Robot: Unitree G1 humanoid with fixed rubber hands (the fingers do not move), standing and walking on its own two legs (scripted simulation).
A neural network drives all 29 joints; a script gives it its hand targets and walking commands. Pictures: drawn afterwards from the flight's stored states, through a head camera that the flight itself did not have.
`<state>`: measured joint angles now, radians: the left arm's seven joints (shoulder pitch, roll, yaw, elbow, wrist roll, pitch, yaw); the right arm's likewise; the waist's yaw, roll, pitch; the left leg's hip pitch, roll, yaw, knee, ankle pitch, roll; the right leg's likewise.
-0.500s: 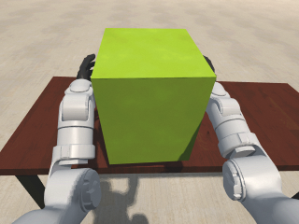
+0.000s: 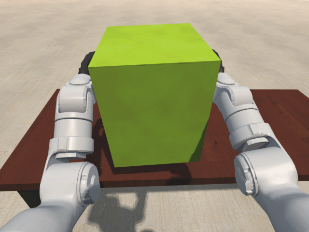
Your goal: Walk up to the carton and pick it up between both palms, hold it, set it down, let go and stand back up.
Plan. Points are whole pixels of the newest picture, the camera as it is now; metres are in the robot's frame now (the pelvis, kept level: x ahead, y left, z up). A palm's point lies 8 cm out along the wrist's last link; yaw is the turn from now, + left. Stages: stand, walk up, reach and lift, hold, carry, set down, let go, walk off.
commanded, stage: reach and lift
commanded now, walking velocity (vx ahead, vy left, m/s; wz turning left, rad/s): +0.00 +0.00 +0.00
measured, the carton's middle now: (153, 93) +0.40 -0.01 +0.22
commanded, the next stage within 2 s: hold in 0.50 s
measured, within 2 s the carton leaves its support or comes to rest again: neither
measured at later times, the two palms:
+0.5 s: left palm (87, 75) +0.38 +0.14 +0.28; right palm (220, 73) +0.38 -0.17 +0.28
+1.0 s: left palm (81, 68) +0.37 +0.15 +0.30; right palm (220, 64) +0.37 -0.16 +0.31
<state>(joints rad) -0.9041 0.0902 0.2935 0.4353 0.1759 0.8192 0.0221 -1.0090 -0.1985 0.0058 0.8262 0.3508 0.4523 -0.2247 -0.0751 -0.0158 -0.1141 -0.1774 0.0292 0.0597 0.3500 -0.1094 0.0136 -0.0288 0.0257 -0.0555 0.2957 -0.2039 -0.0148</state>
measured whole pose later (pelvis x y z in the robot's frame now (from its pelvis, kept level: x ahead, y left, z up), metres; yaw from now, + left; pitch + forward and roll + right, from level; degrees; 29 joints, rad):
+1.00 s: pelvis -0.01 +0.00 +0.00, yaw +0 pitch -2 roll -2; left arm -1.05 0.14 0.28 0.59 0.12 0.88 0.04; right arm -1.15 -0.25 0.03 0.92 0.42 0.57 -0.25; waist -0.07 0.00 -0.19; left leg -0.24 0.04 0.05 0.39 -0.11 0.01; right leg -0.08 0.04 -0.06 0.32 -0.20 -0.02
